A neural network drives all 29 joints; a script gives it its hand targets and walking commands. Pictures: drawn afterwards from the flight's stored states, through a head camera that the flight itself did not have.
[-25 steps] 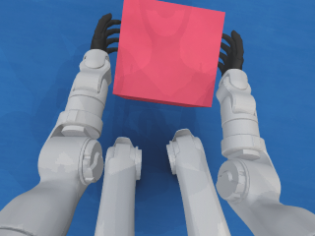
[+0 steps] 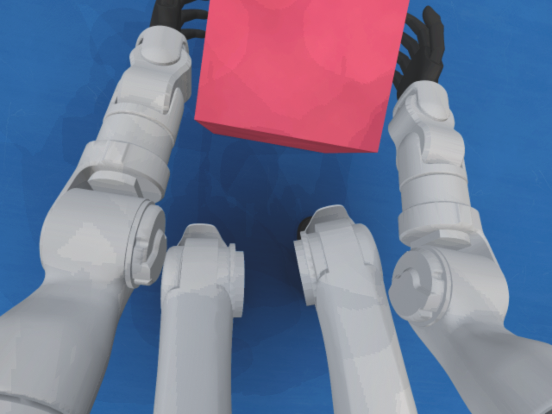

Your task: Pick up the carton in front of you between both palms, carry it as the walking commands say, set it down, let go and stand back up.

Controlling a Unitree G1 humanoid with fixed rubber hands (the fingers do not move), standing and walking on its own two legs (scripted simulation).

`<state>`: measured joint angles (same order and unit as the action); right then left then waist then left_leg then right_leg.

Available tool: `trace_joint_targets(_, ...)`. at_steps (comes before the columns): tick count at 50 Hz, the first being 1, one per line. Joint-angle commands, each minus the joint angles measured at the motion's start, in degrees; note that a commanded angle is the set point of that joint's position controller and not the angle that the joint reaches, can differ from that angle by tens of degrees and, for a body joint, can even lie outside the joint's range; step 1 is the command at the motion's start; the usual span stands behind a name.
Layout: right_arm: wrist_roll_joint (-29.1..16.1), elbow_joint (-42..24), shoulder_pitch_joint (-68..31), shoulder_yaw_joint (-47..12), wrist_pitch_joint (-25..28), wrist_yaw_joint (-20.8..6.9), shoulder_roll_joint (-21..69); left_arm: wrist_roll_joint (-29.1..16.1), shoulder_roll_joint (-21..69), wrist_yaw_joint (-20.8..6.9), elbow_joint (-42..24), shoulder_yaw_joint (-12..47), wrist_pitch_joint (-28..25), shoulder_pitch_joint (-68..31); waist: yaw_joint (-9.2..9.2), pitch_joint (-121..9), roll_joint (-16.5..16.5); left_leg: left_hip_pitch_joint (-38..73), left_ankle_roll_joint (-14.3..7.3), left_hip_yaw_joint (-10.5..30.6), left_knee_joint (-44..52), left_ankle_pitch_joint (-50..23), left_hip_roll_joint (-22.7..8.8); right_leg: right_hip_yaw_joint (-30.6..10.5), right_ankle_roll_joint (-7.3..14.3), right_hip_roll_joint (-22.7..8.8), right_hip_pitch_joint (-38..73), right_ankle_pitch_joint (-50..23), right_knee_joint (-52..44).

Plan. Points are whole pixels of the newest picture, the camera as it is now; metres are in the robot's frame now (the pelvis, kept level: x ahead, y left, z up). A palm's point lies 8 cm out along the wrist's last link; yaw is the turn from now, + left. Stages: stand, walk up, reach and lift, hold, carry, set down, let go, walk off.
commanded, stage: set down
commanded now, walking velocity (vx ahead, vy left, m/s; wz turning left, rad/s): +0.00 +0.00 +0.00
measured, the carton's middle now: (288, 71) +0.51 -0.07 -0.24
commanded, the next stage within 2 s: none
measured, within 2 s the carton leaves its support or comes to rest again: rests again in 0.30 s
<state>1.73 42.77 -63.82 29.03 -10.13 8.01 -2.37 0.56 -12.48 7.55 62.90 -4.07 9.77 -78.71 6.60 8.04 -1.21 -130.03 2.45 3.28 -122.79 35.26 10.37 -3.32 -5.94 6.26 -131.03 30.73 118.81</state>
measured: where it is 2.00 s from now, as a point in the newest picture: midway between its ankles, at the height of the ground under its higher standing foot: (265, 295)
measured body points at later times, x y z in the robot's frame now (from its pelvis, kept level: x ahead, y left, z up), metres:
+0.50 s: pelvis +0.00 +0.00 -0.01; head +0.34 +0.01 +0.27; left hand +0.54 +0.09 -0.19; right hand +0.47 -0.21 -0.18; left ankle +0.09 +0.11 -0.36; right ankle +0.12 -0.13 -0.36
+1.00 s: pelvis -0.01 +0.00 -0.02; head +0.34 +0.01 +0.25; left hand +0.55 +0.10 -0.20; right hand +0.47 -0.22 -0.20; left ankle +0.09 +0.11 -0.36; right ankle +0.12 -0.13 -0.36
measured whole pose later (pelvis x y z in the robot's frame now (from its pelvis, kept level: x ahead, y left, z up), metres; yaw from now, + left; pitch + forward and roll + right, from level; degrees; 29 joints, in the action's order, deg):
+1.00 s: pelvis -0.01 +0.00 -0.02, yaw -1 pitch +37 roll -4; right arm 4.7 62.7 -73.1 29.0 -2.3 2.5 -8.3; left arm 1.2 -18.0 2.4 70.4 -4.1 4.2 -83.0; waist 7.4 16.2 -0.2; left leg -129.8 0.0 1.6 -127.0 34.4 6.4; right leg -1.3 -4.8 3.3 -130.1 29.8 122.3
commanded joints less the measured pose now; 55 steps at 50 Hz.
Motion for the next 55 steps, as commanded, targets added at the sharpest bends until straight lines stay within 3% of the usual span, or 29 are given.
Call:
trace_joint_targets(1, -3.0, -2.1, -36.7, -26.1, 0.7, -15.7, 43.0, -2.8, 53.3, -11.8, -7.6, 12.3, -3.0, -26.3, 3.21, -63.3, -5.4, 26.7, -2.1, -4.6, 11.2, -20.3, -0.1, 9.3, 1.8, 1.0, 33.4, -23.6, -5.5)
trace_joint_targets(15, -0.2, 1.8, -37.8, -21.3, 3.1, -15.2, 36.7, -2.8, 46.3, -12.8, -4.4, 10.0, -4.9, -29.2, 4.18, -53.9, -5.1, 20.8, -2.9, -3.2, 10.0, -16.9, -0.4, 8.3, 3.1, 0.4, 28.3, -20.4, -4.2)
trace_joint_targets(37, 4.8, 12.1, -32.6, -10.7, 2.9, -15.2, 25.1, 2.8, 31.1, -14.0, 4.7, 2.1, -4.2, -24.7, 1.69, -36.8, -4.8, 14.1, -3.9, -1.7, 10.0, -9.0, -1.8, 6.4, 4.4, -0.5, 19.6, -10.6, -3.6)
trace_joint_targets(42, 5.3, 14.1, -30.4, -8.3, 3.6, -14.4, 22.0, 3.0, 26.8, -13.4, 4.4, 2.2, -4.5, -25.1, 2.10, -36.7, -4.7, 15.5, -3.4, -1.2, 9.8, -9.1, -2.6, 6.8, 3.8, -1.1, 20.2, -11.0, -3.0)
trace_joint_targets(45, 5.5, 16.0, -25.8, -4.9, 5.0, -12.4, 13.4, 2.6, 16.9, -11.4, 3.6, 1.4, -5.3, -23.1, 2.65, -37.7, -4.5, 17.9, -2.4, -1.2, 9.6, -10.0, -3.7, 7.5, 3.1, -1.9, 21.7, -12.0, -2.6)
trace_joint_targets(48, 3.6, 18.8, -15.4, 0.0, 8.3, -6.3, -11.5, 0.4, -9.1, -5.7, 2.7, 0.0, -6.9, -16.8, 3.62, -40.1, -4.0, 21.0, -1.3, -1.0, 9.7, -10.6, -5.6, 8.2, 2.3, -3.6, 24.4, -13.3, -2.8)
trace_joint_targets(49, 1.6, 18.5, -15.2, -0.9, 9.6, -4.4, -15.5, -0.7, -13.1, -4.2, 3.1, 0.5, -7.2, -16.8, 3.75, -41.3, -4.2, 21.8, -1.0, -0.5, 9.8, -11.2, -6.3, 7.9, 2.1, -4.2, 25.0, -14.3, -3.0)
trace_joint_targets(52, -4.1, 17.8, -17.4, -4.5, 12.0, -2.3, -18.8, -5.3, -14.2, -3.2, 1.7, 4.2, -8.0, -18.6, 4.40, -45.0, -5.9, 24.5, -0.9, 0.5, 8.7, -15.1, -7.2, 7.4, 2.2, -5.3, 25.4, -18.2, -2.4)
trace_joint_targets(55, -9.8, 16.4, -18.1, -9.4, 13.4, -2.3, -18.7, -9.8, -12.8, -3.7, -1.8, 8.0, -8.8, -18.9, 4.82, -49.4, -7.0, 27.6, -1.0, 0.8, 6.9, -19.0, -7.9, 6.7, 2.6, -5.9, 26.6, -22.3, -2.1)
